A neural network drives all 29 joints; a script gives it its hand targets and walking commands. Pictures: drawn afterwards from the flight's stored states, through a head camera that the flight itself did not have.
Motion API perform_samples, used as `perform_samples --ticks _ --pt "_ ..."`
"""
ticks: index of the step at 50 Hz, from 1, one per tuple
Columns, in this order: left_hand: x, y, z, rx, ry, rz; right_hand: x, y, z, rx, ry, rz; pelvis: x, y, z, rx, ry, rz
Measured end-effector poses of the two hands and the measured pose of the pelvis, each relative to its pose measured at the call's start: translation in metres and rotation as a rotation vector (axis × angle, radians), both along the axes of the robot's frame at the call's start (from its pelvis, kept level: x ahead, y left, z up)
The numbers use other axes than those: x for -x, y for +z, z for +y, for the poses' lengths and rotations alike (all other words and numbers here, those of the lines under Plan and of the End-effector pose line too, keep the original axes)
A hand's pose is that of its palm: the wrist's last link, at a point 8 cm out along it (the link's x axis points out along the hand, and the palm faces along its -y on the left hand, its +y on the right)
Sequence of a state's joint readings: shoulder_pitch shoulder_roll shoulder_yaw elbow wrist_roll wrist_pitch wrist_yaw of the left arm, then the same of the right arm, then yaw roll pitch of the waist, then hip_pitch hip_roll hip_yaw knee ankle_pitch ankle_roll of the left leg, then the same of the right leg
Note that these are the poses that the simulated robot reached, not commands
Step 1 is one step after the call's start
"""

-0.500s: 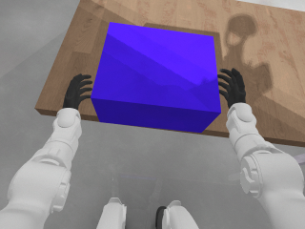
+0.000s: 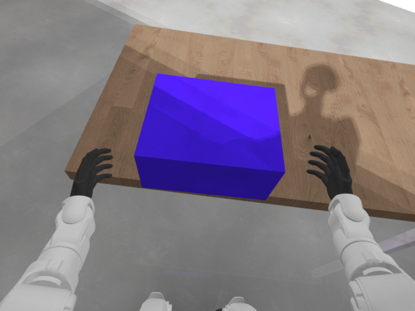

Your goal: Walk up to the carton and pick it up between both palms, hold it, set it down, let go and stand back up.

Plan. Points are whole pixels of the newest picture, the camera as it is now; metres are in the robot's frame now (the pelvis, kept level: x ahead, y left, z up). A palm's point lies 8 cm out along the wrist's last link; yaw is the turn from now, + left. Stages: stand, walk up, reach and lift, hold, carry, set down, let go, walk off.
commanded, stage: set down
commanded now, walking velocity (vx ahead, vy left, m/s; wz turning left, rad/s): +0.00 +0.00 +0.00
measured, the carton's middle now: (210, 136) +0.55 +0.00 -0.05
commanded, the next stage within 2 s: none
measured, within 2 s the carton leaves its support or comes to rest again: neither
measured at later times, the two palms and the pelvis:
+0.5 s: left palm (73, 214) +0.31 +0.25 -0.01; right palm (332, 215) +0.32 -0.23 +0.02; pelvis +0.00 +0.00 +0.02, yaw +1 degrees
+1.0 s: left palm (65, 241) +0.25 +0.24 +0.01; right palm (358, 237) +0.28 -0.26 +0.03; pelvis +0.03 -0.01 +0.05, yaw +2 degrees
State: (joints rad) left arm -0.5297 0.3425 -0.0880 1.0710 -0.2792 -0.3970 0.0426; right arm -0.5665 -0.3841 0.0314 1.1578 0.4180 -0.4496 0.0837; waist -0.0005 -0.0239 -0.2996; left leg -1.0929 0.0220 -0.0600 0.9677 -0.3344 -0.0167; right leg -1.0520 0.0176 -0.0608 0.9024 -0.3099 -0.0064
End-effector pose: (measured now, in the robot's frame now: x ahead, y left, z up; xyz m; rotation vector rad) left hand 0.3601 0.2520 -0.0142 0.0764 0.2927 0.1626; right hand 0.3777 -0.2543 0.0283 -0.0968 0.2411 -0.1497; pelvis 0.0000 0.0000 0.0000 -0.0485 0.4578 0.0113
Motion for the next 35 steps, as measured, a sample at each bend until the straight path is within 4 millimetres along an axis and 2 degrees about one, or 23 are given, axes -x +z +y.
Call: perform_samples --ticks 8,16,21,27,35 --pt "0.009 0.023 0.002 0.027 0.012 -0.042 0.011 0.013 0.008 -0.026 0.024 0.001 0.003 0.006 -0.001 -0.003 0.004 -0.071" --pt "0.016 0.019 0.002 0.039 -0.003 -0.024 0.021 0.000 0.023 -0.068 0.028 0.040 0.005 0.006 -0.001 -0.004 0.005 -0.093" --pt "0.031 0.013 0.001 0.042 -0.017 -0.010 0.035 -0.006 0.028 -0.082 0.023 0.020 0.002 0.010 -0.001 -0.004 0.006 -0.107" --pt "0.063 0.003 0.004 0.036 -0.015 0.057 0.065 -0.012 0.017 -0.074 -0.013 0.062 -0.006 0.020 0.000 -0.006 0.011 -0.158" --pt "0.086 0.012 0.005 0.036 -0.002 0.053 0.086 -0.001 0.003 -0.054 -0.026 0.047 -0.014 0.031 -0.002 -0.012 0.017 -0.232"
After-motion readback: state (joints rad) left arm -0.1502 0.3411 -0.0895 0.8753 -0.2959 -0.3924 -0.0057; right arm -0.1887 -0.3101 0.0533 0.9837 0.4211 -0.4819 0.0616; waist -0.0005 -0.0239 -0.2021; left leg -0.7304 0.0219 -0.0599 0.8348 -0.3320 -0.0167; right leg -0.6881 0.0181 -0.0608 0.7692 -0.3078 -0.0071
